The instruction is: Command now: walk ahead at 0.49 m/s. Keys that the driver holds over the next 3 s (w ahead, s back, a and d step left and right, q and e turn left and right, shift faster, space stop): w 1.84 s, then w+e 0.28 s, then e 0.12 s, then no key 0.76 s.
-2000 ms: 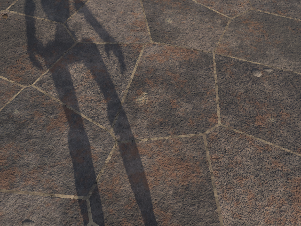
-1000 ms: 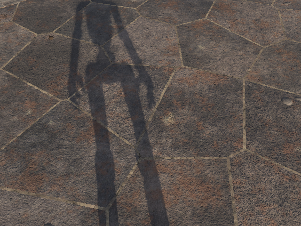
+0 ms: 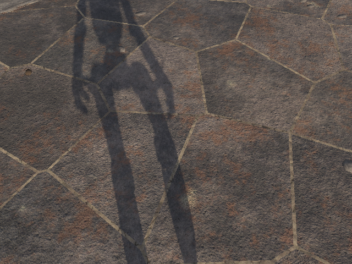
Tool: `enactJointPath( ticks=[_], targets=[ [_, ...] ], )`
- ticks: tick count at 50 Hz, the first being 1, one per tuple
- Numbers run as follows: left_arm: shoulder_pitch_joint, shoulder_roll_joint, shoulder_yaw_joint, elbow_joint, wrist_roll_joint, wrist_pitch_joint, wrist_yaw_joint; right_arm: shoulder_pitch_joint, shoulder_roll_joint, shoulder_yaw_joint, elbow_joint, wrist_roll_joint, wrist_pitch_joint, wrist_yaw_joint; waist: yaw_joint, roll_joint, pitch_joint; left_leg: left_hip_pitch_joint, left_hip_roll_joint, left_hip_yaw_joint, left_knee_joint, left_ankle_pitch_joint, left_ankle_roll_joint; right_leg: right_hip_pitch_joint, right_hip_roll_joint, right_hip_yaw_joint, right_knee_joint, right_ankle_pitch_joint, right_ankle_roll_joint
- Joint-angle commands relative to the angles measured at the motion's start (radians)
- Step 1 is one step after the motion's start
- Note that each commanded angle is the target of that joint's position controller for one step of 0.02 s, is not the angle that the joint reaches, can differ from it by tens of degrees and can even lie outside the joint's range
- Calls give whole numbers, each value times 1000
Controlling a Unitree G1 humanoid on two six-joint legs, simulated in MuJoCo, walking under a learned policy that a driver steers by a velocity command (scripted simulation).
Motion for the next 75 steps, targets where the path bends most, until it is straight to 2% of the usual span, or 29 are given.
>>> enactJointPath(
  ticks=[1,7,12,15,17,18,19,20,21,22,24,27,30,35,40,43,45,46,47,48,49,50,52,58,69,71,73,74,75],
  targets=[
    [68,34,9,-26,7,24,-12,61,-79,-5,-18,3,-29,-4,40,46,26,-17,292,-266,-256,143,105,-88,-53,-2,-62,72,27],
    [-200,32,0,-122,-9,23,-19,181,-72,7,0,7,-23,-6,-32,67,49,94,246,-173,-251,357,49,-171,-39,-76,-375,267,60],
    [-325,36,-5,-170,-13,14,-16,259,-80,10,26,-6,-17,-18,-70,88,52,270,286,-164,-197,495,57,-179,5,-105,-536,261,30],
    [-283,57,4,-173,-12,1,-10,226,-99,5,26,-13,-14,-26,-24,99,30,328,314,-146,-93,736,51,-76,46,-115,-603,151,-17],
    [-66,91,26,-104,-10,-11,6,195,-118,-1,23,-12,-10,-26,69,100,-79,313,294,-121,148,904,26,177,107,-133,-677,125,-59],
    [106,129,43,-53,6,-21,16,176,-111,2,12,-2,-10,-24,140,79,-168,169,263,-97,355,741,9,426,47,-73,-709,164,-93],
    [252,232,72,-32,33,-23,26,213,-38,21,-30,31,-13,-13,153,-79,-309,-139,158,-37,709,300,-31,728,-232,290,-728,64,-182],
    [233,242,79,-28,9,-7,11,273,-52,5,-19,36,-11,-9,110,-172,-385,-353,14,-106,968,-336,-40,811,-375,670,-855,86,-278],
    [117,200,70,-43,-18,-2,4,191,-97,-9,-34,13,-5,-13,67,-54,-233,-433,90,-181,1000,-261,-27,680,-328,547,-879,22,-248],
    [35,132,52,-57,-23,-7,0,115,-79,-6,-57,4,-10,-8,48,-10,-109,-444,127,-177,955,-185,-28,529,-292,421,-921,41,-220],
    [0,54,28,-39,-19,-22,5,84,-48,-8,-66,-14,4,0,-13,-8,-13,-368,183,-171,830,-120,-38,345,-200,256,-982,152,-148],
    [73,63,25,1,-20,-44,11,95,-16,-6,-65,-26,35,17,-42,-25,-16,-331,191,-141,766,-83,-65,299,-154,152,-1009,292,-134],
    [126,93,28,16,-22,-48,12,-35,-29,-8,-114,-25,47,24,-29,-28,19,-433,214,-111,668,16,-92,318,-135,100,-1046,323,-132],
    [214,87,18,33,-23,-46,13,-242,-18,6,-185,-9,43,28,24,-40,40,-453,196,-60,395,160,-110,389,-105,35,-1046,448,-106],
    [288,98,18,63,-11,-40,26,-357,-30,9,-232,-7,34,24,56,-52,53,-458,162,-41,247,139,-74,552,-153,32,-997,551,-115],
    [254,117,24,64,-5,-35,35,-299,-50,-2,-227,-7,21,17,8,-59,25,-336,116,-27,180,29,-27,600,-172,9,-881,799,-95],
    [221,127,27,61,-9,-29,33,-44,-83,-24,-141,-14,5,1,-100,-34,-106,-25,61,-4,89,49,17,549,-128,-34,-593,916,-64],
    [213,105,17,36,-20,-30,30,132,-146,-45,-99,-38,-4,-10,-160,20,-218,242,210,-163,84,7,65,353,-87,-59,-335,650,-45],
    [331,1,-2,14,-63,-28,17,220,-254,-74,-89,-52,-1,-10,-121,254,-358,539,522,-664,5,-64,217,-20,99,-117,77,-34,6],
    [274,99,25,23,-34,-26,19,147,-212,-68,-96,-12,16,0,-107,127,-329,469,506,-781,-90,-109,211,-124,101,28,178,-208,-10],
    [182,100,30,-10,-26,-26,17,26,-162,-52,-114,1,17,2,-62,90,-161,317,472,-605,-106,-122,177,-173,43,38,169,-124,-16],
    [133,85,28,-20,-23,-31,13,-30,-100,-36,-121,-2,10,7,-42,44,-86,191,428,-502,-147,-45,147,-150,9,37,111,-57,-16],
    [141,52,27,-15,0,-9,5,-45,-39,-16,-97,2,-4,1,17,67,-29,41,341,-346,-193,65,81,-56,-32,31,7,-10,-1],
    [-6,42,27,-68,6,30,-15,86,-82,-18,-47,6,-26,-5,18,70,15,41,299,-232,-259,188,83,-157,-63,-22,-150,129,51],
    [-315,44,10,-185,-10,12,-14,244,-88,-11,7,-9,-15,-20,-57,89,56,291,326,-161,-187,462,69,-175,-4,-90,-559,210,20],
    [-270,55,16,-180,-11,2,-9,214,-101,-15,7,-12,-13,-25,-22,95,36,309,333,-141,-107,645,52,-77,30,-105,-606,137,-13],
    [-51,82,36,-109,-6,-12,5,180,-116,-19,5,-9,-7,-24,75,83,-75,281,299,-102,145,827,23,195,96,-136,-692,136,-54],
    [125,129,55,-56,12,-22,15,170,-101,-12,-9,-1,-7,-22,138,51,-176,125,259,-77,364,654,3,454,22,-55,-702,150,-91],
    [264,246,86,-41,37,-25,23,248,-10,8,-46,40,-8,-9,134,-146,-335,-220,125,-11,758,159,-48,784,-289,378,-737,59,-210]
  ],
)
